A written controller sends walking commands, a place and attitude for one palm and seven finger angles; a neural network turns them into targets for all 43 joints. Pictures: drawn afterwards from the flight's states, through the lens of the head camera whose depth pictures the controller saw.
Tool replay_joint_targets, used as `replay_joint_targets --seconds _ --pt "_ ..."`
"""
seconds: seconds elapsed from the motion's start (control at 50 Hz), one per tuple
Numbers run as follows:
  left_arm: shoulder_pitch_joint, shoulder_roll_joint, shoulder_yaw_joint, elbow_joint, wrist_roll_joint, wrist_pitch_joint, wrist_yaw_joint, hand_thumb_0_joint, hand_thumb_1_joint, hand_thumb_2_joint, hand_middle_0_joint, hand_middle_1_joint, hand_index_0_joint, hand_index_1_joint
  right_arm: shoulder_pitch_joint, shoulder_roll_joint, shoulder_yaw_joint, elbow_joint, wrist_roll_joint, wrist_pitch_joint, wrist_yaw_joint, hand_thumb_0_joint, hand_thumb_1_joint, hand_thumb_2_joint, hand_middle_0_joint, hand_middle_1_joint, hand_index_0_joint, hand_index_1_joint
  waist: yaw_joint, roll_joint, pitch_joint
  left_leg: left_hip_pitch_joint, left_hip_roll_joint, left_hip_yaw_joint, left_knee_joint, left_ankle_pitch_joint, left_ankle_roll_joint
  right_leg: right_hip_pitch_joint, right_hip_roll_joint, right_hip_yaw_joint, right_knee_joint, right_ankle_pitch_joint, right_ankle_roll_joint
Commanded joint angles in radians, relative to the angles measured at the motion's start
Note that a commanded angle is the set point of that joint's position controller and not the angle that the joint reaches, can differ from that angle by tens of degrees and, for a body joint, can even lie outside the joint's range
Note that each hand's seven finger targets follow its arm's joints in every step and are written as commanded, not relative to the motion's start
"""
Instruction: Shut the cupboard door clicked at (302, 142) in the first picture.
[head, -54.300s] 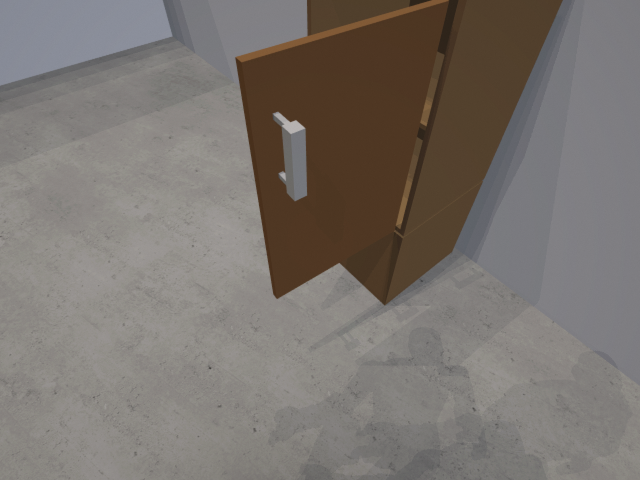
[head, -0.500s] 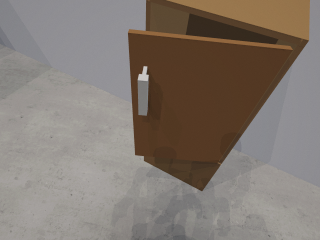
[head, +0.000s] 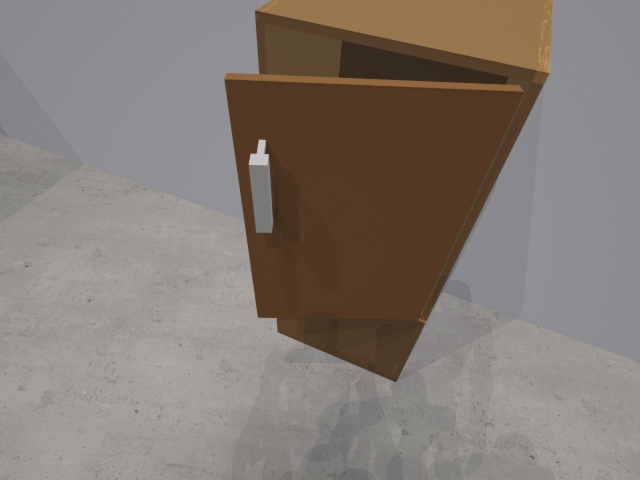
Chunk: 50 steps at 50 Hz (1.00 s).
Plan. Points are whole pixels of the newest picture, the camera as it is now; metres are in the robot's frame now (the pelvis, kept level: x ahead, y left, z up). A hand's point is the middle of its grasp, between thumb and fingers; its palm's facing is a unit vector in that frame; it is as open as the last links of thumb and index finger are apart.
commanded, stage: look again from close up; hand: left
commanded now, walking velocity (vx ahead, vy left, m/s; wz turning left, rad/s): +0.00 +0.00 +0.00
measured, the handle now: (263, 186) +0.50 +0.12 +0.08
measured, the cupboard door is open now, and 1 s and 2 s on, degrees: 24 24 24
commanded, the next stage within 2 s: shuffle to correct the standing spot in 0.64 s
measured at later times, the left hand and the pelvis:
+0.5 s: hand out of the picture +0.04 +0.23 -0.16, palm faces +0.05 -0.95 -0.32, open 7.4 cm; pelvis -0.01 +0.00 -0.01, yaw +1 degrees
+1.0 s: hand out of the picture -0.03 +0.19 -0.18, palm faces -0.01 -0.98 -0.19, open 7.4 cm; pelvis -0.01 +0.00 -0.01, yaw +0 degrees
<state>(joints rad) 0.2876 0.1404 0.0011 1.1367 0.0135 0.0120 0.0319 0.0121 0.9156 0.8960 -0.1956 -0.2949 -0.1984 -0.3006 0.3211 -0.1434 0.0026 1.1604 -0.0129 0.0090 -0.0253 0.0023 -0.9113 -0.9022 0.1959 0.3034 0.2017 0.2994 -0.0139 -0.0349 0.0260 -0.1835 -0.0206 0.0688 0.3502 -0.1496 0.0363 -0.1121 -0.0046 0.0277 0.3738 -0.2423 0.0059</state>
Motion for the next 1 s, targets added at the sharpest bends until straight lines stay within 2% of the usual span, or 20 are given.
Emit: replay_joint_targets --seconds 0.0,0.06,0.08,0.1,0.12,0.16,0.2,0.24,0.3,0.38,0.46,0.56,0.66,0.72,0.76,0.78,0.84,0.9,0.94,0.98 --pt "0.084 0.083 0.011 -0.018 -0.005 -0.018 0.005 0.000 0.900 0.900 -0.200 -0.300 -0.200 -0.300 0.037 -0.092 -0.017 -0.031 0.006 -0.020 -0.010 0.000 -0.900 -0.900 0.200 0.300 0.200 0.300 0.014 0.037 0.066 0.003 0.107 -0.128 -0.089 -0.078 -0.017 -0.091 -0.082 0.071 -0.086 0.018 -0.038" --pt "0.088 0.075 0.011 -0.011 -0.006 -0.019 0.006 0.000 0.900 0.900 -0.200 -0.300 -0.200 -0.300 0.051 -0.089 -0.017 -0.026 0.006 -0.021 -0.013 0.000 -0.900 -0.900 0.200 0.300 0.200 0.300 0.012 0.027 0.064 0.009 0.110 -0.132 -0.089 -0.071 -0.017 -0.093 -0.080 0.072 -0.084 0.016 -0.039" --pt "0.028 0.260 -0.004 -0.117 0.018 -0.050 0.004 0.000 0.900 0.900 -0.200 -0.300 -0.200 -0.300 -0.024 -0.213 -0.021 -0.158 -0.002 -0.045 0.009 0.000 -0.900 -0.900 0.200 0.300 0.200 0.300 -0.009 0.108 0.154 -0.055 0.066 -0.141 -0.007 0.108 -0.029 -0.118 -0.073 0.010 -0.032 0.082 -0.054" --pt "0.044 0.207 0.031 -0.116 0.008 -0.051 0.011 0.000 0.900 0.900 -0.200 -0.300 -0.200 -0.300 -0.019 -0.196 -0.044 -0.167 -0.009 -0.070 -0.002 0.000 -0.900 -0.900 0.200 0.300 0.200 0.300 0.005 0.140 -0.020 -0.016 0.109 -0.158 0.040 0.073 -0.015 -0.078 -0.094 0.045 0.038 0.028 -0.049" --pt "0.054 0.181 0.029 -0.099 0.008 -0.057 0.013 0.000 0.900 0.900 -0.200 -0.300 -0.200 -0.300 -0.023 -0.178 -0.047 -0.152 -0.009 -0.073 -0.010 0.000 -0.900 -0.900 0.200 0.300 0.200 0.300 0.002 0.137 -0.092 0.010 0.113 -0.164 0.058 0.082 -0.005 -0.062 -0.094 0.052 0.038 0.065 -0.058" --pt "0.063 0.168 0.025 -0.115 0.001 -0.055 0.010 0.000 0.900 0.900 -0.200 -0.300 -0.200 -0.300 0.009 -0.175 -0.049 -0.169 -0.006 -0.067 -0.013 0.000 -0.900 -0.900 0.200 0.300 0.200 0.300 -0.003 0.086 -0.124 0.014 0.111 -0.171 0.083 0.059 0.006 -0.066 -0.092 0.048 0.044 0.078 -0.065" --pt "0.043 0.178 0.028 -0.133 0.001 -0.051 0.010 0.000 0.900 0.900 -0.200 -0.300 -0.200 -0.300 -0.002 -0.189 -0.052 -0.185 -0.006 -0.056 -0.008 0.000 -0.900 -0.900 0.200 0.300 0.200 0.300 -0.006 -0.011 -0.048 -0.050 0.103 -0.164 0.089 -0.013 0.014 -0.100 -0.096 0.063 0.030 0.031 -0.065" --pt "0.026 0.196 0.036 -0.155 0.005 -0.050 0.010 0.000 0.900 0.900 -0.200 -0.300 -0.200 -0.300 -0.020 -0.212 -0.062 -0.200 -0.005 -0.052 -0.007 0.000 -0.900 -0.900 0.200 0.300 0.200 0.300 -0.006 -0.009 0.017 -0.073 0.103 -0.163 0.082 -0.018 0.017 -0.145 -0.092 0.075 0.031 0.019 -0.070" --pt "0.024 0.219 0.039 -0.173 0.005 -0.050 0.011 0.000 0.900 0.900 -0.200 -0.300 -0.200 -0.300 -0.044 -0.229 -0.061 -0.207 -0.004 -0.053 -0.003 0.000 -0.900 -0.900 0.200 0.300 0.200 0.300 0.002 0.003 0.009 -0.059 0.110 -0.160 0.079 0.058 0.024 -0.126 -0.086 0.068 0.053 0.095 -0.066" --pt "0.003 0.253 0.040 -0.193 0.006 -0.049 0.008 0.000 0.900 0.900 -0.200 -0.300 -0.200 -0.300 -0.100 -0.259 -0.061 -0.217 -0.004 -0.052 0.002 0.000 -0.900 -0.900 0.200 0.300 0.200 0.300 0.011 -0.007 0.012 -0.047 0.117 -0.160 0.059 0.061 0.025 -0.120 -0.088 0.074 0.035 0.102 -0.059" --pt "-0.038 0.294 0.040 -0.208 0.007 -0.046 0.002 0.000 0.900 0.900 -0.200 -0.300 -0.200 -0.300 -0.161 -0.299 -0.062 -0.224 -0.004 -0.048 0.010 0.000 -0.900 -0.900 0.200 0.300 0.200 0.300 0.010 0.022 0.035 -0.041 0.120 -0.164 0.015 -0.034 0.017 -0.145 -0.090 0.081 -0.002 0.022 -0.053" --pt "-0.070 0.325 0.037 -0.211 0.009 -0.044 -0.007 0.000 0.900 0.900 -0.200 -0.300 -0.200 -0.300 -0.197 -0.324 -0.057 -0.223 -0.005 -0.044 0.018 0.000 -0.900 -0.900 0.200 0.300 0.200 0.300 0.009 0.028 0.028 -0.041 0.118 -0.175 -0.024 -0.116 0.006 -0.144 -0.094 0.087 -0.041 -0.043 -0.049" --pt "-0.074 0.335 0.029 -0.199 0.009 -0.043 -0.012 0.000 0.900 0.900 -0.200 -0.300 -0.200 -0.300 -0.207 -0.333 -0.052 -0.210 -0.004 -0.043 0.022 0.000 -0.900 -0.900 0.200 0.300 0.200 0.300 0.009 0.043 -0.008 -0.021 0.121 -0.175 -0.037 -0.112 0.001 -0.123 -0.101 0.081 -0.059 -0.032 -0.045" --pt "-0.069 0.331 0.025 -0.187 0.007 -0.042 -0.012 0.000 0.900 0.900 -0.200 -0.300 -0.200 -0.300 -0.205 -0.331 -0.046 -0.196 -0.002 -0.044 0.022 0.000 -0.900 -0.900 0.200 0.300 0.200 0.300 0.013 0.033 -0.016 -0.016 0.124 -0.173 -0.038 -0.081 0.001 -0.103 -0.104 0.073 -0.062 -0.001 -0.042" --pt "-0.023 0.236 0.002 -0.152 0.003 -0.029 -0.010 0.000 0.900 0.900 -0.200 -0.300 -0.200 -0.300 -0.166 -0.245 -0.023 -0.167 -0.005 -0.035 0.023 0.000 -0.900 -0.900 0.200 0.300 0.200 0.300 0.008 0.039 -0.031 -0.009 0.133 -0.177 -0.058 -0.138 -0.014 -0.096 -0.093 0.055 -0.063 -0.034 -0.022" --pt "0.004 0.209 -0.005 -0.137 0.003 -0.024 -0.008 0.000 0.900 0.900 -0.200 -0.300 -0.200 -0.300 -0.149 -0.220 -0.017 -0.154 -0.006 -0.030 0.023 0.000 -0.900 -0.900 0.200 0.300 0.200 0.300 0.011 0.054 -0.034 -0.007 0.137 -0.181 -0.064 -0.154 -0.015 -0.086 -0.088 0.044 -0.054 -0.026 -0.016" --pt "0.036 0.202 -0.002 -0.124 0.008 -0.009 -0.012 0.000 0.900 0.900 -0.200 -0.300 -0.200 -0.300 -0.135 -0.239 -0.025 -0.139 -0.008 -0.017 0.018 0.000 -0.900 -0.900 0.200 0.300 0.200 0.300 0.014 0.074 0.012 -0.053 0.162 -0.205 -0.105 -0.297 -0.008 -0.102 -0.064 0.013 -0.013 -0.081 -0.015" --pt "0.067 0.188 0.005 -0.122 0.017 0.004 -0.019 0.000 0.900 0.900 -0.200 -0.300 -0.200 -0.300 -0.109 -0.266 -0.043 -0.131 -0.009 -0.009 0.009 0.000 -0.900 -0.900 0.200 0.300 0.200 0.300 0.016 0.096 0.049 -0.091 0.211 -0.258 -0.152 -0.408 0.019 -0.127 -0.033 -0.030 0.056 -0.103 -0.014" --pt "0.096 0.173 0.011 -0.124 0.020 0.010 -0.024 0.000 0.900 0.900 -0.200 -0.300 -0.200 -0.300 -0.095 -0.269 -0.056 -0.132 -0.007 -0.006 0.002 0.000 -0.900 -0.900 0.200 0.300 0.200 0.300 0.018 0.113 0.063 -0.101 0.238 -0.282 -0.159 -0.439 0.039 -0.145 -0.022 -0.045 0.086 -0.103 -0.014" --pt "0.114 0.163 0.014 -0.127 0.021 0.012 -0.028 0.000 0.900 0.900 -0.200 -0.300 -0.200 -0.300 -0.072 -0.261 -0.065 -0.129 -0.007 -0.007 -0.005 0.000 -0.900 -0.900 0.200 0.300 0.200 0.300 0.019 0.104 0.064 -0.101 0.249 -0.283 -0.141 -0.411 0.053 -0.149 -0.021 -0.047 0.093 -0.090 -0.020"
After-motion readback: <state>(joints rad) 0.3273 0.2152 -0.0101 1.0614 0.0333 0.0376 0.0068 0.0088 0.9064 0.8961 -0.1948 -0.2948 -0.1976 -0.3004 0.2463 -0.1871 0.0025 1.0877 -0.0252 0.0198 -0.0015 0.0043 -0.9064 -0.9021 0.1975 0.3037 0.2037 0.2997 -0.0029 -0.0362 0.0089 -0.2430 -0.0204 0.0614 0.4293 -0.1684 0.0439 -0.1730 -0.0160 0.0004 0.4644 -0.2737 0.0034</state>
